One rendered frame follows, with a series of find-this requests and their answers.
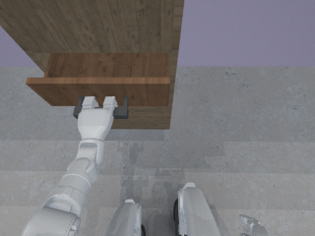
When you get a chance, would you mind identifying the left robot shin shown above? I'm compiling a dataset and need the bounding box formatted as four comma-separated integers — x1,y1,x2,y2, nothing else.
125,199,142,236

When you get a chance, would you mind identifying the robot left thigh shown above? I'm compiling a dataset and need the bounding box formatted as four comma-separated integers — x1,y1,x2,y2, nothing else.
103,202,142,236

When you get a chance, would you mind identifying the right robot hand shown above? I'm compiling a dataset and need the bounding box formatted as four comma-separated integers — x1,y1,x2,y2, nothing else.
239,214,271,236

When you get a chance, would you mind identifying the left robot upper arm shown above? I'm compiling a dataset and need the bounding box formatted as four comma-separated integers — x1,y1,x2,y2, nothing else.
25,206,82,236

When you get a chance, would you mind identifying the left robot hand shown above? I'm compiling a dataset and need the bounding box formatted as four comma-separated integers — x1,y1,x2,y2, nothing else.
78,96,118,141

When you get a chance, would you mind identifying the cabinet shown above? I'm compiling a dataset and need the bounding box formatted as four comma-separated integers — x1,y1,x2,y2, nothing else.
0,0,185,130

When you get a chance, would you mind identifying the drawer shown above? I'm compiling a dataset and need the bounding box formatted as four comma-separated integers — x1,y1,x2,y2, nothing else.
26,52,170,107

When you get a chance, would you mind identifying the robot left forearm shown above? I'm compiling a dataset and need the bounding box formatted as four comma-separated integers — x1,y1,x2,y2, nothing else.
21,138,105,236

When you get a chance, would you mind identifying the handle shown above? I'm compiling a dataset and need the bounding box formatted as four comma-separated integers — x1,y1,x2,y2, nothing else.
73,95,129,119

